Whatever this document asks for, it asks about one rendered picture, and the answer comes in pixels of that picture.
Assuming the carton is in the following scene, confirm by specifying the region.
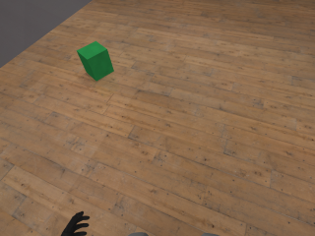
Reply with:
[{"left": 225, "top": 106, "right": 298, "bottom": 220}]
[{"left": 77, "top": 41, "right": 114, "bottom": 81}]

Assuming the left robot hand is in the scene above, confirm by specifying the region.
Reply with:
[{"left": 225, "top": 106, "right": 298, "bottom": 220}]
[{"left": 61, "top": 211, "right": 90, "bottom": 236}]

